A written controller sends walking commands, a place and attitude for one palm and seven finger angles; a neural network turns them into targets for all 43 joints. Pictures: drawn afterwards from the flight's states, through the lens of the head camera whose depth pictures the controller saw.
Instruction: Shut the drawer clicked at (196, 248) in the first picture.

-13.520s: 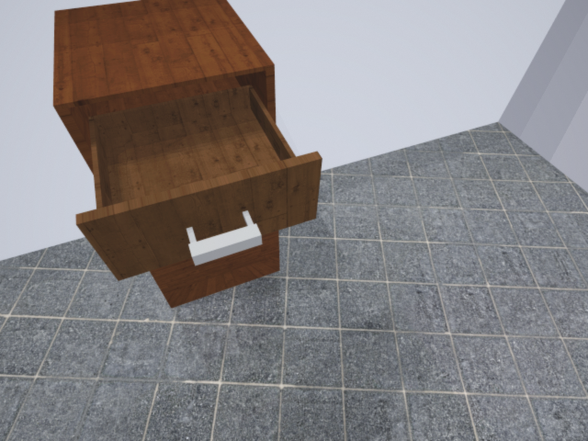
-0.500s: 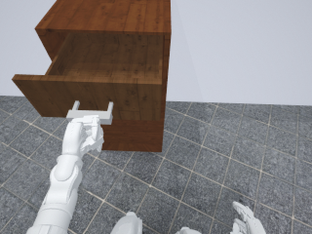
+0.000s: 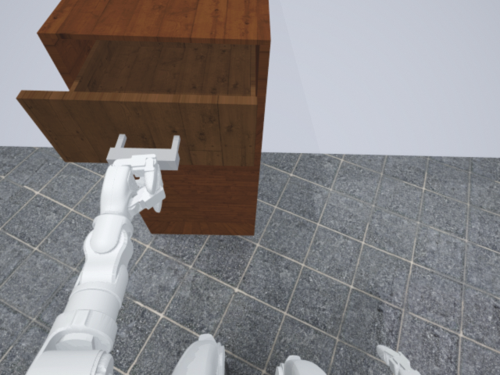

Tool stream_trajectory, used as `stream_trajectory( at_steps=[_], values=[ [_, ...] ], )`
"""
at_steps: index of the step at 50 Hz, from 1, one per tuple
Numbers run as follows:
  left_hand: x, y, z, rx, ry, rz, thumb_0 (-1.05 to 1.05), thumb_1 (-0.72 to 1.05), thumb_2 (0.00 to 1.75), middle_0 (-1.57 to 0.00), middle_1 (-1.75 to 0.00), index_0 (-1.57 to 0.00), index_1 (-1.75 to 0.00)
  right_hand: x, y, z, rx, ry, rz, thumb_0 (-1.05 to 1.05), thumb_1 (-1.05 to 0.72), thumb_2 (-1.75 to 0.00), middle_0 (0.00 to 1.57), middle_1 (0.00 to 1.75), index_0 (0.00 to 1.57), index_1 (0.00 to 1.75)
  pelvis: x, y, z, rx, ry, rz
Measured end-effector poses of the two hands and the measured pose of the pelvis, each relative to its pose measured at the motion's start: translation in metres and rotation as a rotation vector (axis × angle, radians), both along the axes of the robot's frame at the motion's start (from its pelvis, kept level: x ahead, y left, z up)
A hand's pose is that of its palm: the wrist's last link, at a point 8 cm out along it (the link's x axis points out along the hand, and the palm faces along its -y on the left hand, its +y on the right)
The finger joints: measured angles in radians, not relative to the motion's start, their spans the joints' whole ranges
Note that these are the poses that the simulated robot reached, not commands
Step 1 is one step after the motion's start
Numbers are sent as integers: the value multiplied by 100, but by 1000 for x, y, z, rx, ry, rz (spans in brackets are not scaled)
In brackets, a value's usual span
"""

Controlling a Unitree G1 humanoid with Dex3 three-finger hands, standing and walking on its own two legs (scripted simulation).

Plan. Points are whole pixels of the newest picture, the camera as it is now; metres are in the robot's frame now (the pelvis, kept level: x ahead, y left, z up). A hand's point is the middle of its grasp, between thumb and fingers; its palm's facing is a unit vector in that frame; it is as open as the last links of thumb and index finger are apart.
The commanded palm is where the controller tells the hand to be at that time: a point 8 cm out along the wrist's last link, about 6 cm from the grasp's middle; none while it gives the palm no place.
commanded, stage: push the drawer shut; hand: left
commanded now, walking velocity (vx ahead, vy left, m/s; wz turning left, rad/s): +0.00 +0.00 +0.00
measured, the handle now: (146, 149) +0.47 +0.19 +0.06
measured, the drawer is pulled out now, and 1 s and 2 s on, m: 0.16 0.04 0.00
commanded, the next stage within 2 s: pull the fist back off the drawer in 1.56 s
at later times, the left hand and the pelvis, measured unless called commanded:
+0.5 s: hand (165, 155) +0.46 +0.16 +0.05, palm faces +0.01 -1.00 -0.05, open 3.0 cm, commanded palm +0.46 +0.20 +0.06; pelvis +0.00 +0.00 -0.01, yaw -1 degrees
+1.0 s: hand (167, 130) +0.52 +0.16 +0.06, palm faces +0.01 -1.00 -0.04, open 3.1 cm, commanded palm +0.52 +0.20 +0.06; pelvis +0.00 +0.00 -0.02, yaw -2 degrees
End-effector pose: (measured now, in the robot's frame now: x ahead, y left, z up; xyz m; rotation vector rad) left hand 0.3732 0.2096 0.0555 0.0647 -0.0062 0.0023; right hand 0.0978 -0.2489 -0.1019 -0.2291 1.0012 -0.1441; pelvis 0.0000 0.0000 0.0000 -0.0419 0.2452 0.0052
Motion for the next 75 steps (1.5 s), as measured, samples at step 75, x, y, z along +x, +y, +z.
stream_trajectory(
  at_steps=[75],
  values=[
    [168,13,4,-23,51,22,0,60,91,-140,-160,-140,-160,-148,7,-15,-53,463,-159,1,-90,-90,20,30,20,30,-4,9,-32,-61,207,-21]
  ],
)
